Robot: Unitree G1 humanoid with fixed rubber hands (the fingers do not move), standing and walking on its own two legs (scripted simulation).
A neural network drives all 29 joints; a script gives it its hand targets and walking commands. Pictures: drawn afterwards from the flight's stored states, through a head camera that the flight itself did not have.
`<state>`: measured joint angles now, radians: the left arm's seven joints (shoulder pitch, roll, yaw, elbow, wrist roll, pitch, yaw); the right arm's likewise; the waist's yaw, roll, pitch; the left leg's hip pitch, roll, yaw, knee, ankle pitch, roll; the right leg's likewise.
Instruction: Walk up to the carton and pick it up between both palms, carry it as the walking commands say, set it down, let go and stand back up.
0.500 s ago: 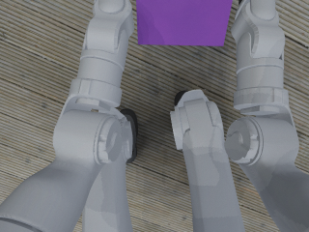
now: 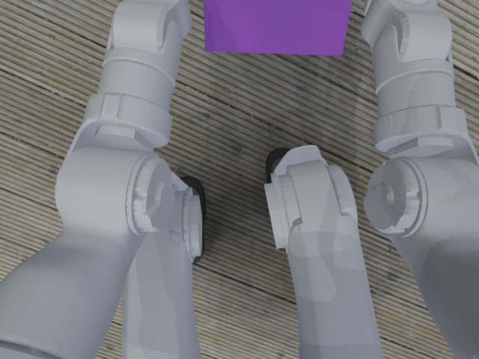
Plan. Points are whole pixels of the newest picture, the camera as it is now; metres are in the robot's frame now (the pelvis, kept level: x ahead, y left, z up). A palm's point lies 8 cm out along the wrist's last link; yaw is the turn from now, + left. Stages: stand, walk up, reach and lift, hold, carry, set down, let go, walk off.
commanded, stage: set down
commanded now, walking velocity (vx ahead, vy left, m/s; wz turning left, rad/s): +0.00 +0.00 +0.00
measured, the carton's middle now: out of the picture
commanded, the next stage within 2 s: none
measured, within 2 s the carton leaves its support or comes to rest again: rests again in 1.78 s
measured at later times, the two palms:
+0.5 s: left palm out of the picture +0.57 +0.00 -0.16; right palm out of the picture +0.51 -0.24 -0.16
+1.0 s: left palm out of the picture +0.58 +0.00 -0.16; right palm out of the picture +0.51 -0.24 -0.17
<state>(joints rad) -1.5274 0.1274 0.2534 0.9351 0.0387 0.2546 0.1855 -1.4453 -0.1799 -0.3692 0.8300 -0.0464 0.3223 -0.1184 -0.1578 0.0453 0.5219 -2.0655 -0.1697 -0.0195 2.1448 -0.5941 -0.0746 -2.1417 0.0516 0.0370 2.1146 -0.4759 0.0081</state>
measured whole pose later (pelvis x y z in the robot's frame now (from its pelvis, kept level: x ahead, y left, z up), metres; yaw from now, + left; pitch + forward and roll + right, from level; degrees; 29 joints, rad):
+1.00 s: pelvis +0.03 +0.02 -0.01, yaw +0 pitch +39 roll -1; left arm -1.46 0.05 0.29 0.99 0.14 0.19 0.17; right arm -1.31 -0.16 -0.52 0.84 -0.14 0.25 0.02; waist -0.16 0.09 0.29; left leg -2.23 -0.20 -0.02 2.19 -0.63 -0.04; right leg -2.26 0.02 0.03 2.14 -0.55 0.04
